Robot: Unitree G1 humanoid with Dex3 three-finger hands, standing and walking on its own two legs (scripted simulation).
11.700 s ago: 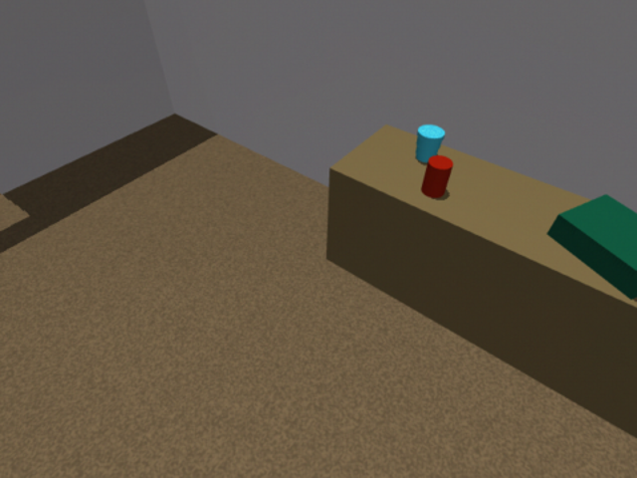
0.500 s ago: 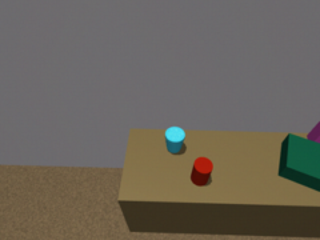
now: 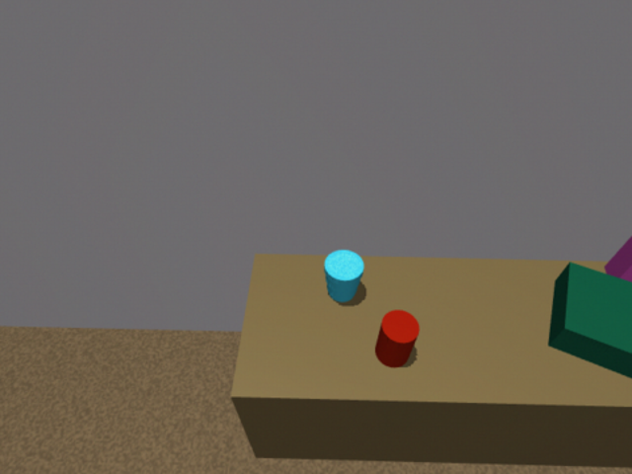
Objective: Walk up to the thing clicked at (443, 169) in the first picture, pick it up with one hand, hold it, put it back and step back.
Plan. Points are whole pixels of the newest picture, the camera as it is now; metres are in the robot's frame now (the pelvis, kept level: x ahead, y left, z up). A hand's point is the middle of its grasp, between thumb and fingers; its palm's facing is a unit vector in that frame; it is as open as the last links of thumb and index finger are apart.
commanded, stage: stand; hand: right
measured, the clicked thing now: (396, 339) +0.45 -0.15 -0.26
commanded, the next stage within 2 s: go down in 0.28 s
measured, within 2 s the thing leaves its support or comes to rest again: neither
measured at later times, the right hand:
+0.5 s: hand out of the picture +0.11 -0.24 -0.16, palm faces +0.03 +0.95 -0.32, open 8.3 cm
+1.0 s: hand out of the picture +0.13 -0.26 -0.15, palm faces +0.05 +0.94 -0.33, open 16.7 cm
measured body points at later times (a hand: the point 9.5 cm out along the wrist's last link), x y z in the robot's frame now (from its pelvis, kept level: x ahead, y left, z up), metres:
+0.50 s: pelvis -0.01 +0.00 -0.01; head +0.02 +0.00 +0.44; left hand +0.11 +0.29 -0.12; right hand +0.11 -0.29 -0.13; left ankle +0.00 +0.14 -0.75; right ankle -0.01 -0.12 -0.75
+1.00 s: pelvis -0.01 +0.01 -0.04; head +0.04 +0.01 +0.41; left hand +0.16 +0.29 -0.12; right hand +0.13 -0.31 -0.13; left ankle +0.00 +0.14 -0.75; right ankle -0.01 -0.12 -0.75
